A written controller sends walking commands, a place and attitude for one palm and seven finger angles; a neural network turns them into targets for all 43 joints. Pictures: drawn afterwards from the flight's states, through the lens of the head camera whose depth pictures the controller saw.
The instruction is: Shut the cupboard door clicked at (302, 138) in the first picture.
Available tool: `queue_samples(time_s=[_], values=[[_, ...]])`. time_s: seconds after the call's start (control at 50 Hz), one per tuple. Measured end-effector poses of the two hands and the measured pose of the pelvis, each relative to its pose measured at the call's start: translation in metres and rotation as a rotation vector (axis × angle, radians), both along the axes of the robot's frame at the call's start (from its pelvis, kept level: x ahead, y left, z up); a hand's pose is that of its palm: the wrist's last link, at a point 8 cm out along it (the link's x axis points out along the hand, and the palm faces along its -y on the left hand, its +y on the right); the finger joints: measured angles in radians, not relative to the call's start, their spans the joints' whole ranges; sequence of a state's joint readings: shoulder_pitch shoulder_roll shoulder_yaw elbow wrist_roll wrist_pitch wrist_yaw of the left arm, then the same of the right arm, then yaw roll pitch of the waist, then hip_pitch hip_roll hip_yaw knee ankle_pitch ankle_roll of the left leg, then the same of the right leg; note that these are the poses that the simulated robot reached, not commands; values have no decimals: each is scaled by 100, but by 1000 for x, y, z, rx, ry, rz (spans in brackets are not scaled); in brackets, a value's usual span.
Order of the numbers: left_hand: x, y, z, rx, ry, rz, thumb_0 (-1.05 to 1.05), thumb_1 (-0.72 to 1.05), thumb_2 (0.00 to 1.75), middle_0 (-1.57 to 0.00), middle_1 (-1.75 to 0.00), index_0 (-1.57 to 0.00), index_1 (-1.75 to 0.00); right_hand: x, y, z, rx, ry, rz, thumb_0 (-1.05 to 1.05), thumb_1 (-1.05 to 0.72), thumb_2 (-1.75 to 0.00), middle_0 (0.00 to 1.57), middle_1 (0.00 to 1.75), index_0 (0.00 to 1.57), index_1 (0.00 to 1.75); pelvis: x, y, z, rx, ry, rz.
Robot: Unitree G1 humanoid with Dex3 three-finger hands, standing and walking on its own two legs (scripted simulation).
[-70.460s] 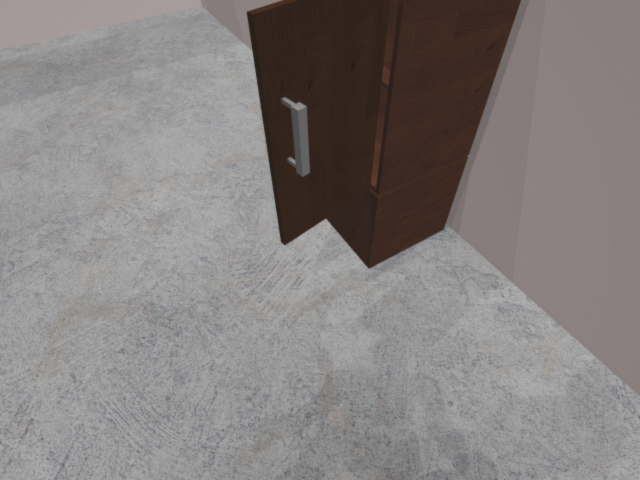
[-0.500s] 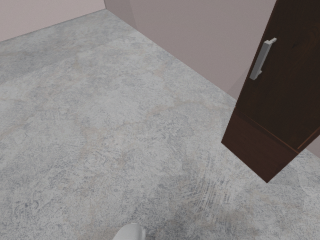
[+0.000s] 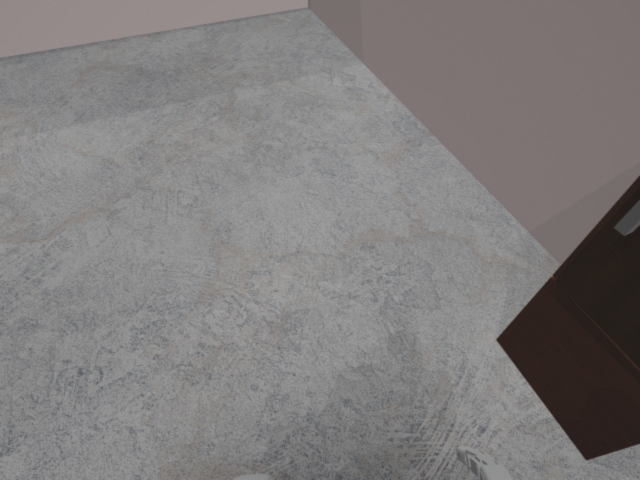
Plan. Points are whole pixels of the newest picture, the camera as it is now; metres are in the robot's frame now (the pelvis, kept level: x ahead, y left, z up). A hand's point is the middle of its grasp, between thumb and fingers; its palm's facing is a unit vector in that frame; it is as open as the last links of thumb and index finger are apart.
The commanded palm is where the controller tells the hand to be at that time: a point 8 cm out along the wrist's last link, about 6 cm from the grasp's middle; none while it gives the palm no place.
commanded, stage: turn to face it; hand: left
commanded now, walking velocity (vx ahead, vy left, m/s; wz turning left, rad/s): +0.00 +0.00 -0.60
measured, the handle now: out of the picture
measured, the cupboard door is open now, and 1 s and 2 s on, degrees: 2 2 2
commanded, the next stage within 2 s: take the last steps up to it in 1.58 s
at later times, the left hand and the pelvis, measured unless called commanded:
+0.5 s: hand (240, 401) +0.24 +0.16 -0.14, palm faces -0.31 -0.91 -0.26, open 7.4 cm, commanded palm none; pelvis +0.04 -0.01 +0.01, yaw -19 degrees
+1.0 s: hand (254, 399) +0.24 +0.14 -0.16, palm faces -0.52 -0.83 -0.20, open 7.4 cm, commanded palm none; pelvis +0.06 +0.01 +0.01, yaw -35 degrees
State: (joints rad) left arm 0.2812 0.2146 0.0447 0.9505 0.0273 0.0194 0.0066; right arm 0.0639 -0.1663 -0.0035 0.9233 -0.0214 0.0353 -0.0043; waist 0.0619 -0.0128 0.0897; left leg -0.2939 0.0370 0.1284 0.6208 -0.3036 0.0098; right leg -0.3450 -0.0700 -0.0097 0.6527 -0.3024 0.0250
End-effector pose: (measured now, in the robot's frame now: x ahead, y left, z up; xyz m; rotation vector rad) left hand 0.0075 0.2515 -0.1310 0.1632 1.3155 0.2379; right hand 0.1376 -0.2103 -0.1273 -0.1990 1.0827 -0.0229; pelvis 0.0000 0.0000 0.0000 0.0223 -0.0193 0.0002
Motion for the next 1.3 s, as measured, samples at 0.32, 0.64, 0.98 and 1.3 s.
queue_samples(time_s=[0.32, 0.64, 0.98, 1.3], values=[[125, -11, -3, -62, 4, -235, 0, 90, 89, -20, -30, -20, -30, -114, -38, 15, -132, 207, -344, 1, -91, -90, 20, 29, 20, 30, 34, 12, 11, -35, 33, -205], [254, -82, 30, 26, -222, -562, 0, 91, 89, -20, -30, -20, -30, -185, -59, -10, -39, 290, -589, 1, -91, -90, 20, 29, 20, 30, 39, -20, 4, -26, 17, -402], [254, -70, -1, -73, -63, -648, 0, 90, 89, -21, -30, -20, -30, -131, -32, 17, -91, 66, -664, 1, -91, -90, 21, 29, 20, 30, 62, 13, 6, -26, 45, -599], [289, -127, 16, -16, -129, -890, 0, 91, 89, -20, -30, -20, -30, -241, -21, -8, -41, 219, -931, 1, -91, -90, 21, 29, 20, 30, 51, -1, 0, -34, 35, -791]])
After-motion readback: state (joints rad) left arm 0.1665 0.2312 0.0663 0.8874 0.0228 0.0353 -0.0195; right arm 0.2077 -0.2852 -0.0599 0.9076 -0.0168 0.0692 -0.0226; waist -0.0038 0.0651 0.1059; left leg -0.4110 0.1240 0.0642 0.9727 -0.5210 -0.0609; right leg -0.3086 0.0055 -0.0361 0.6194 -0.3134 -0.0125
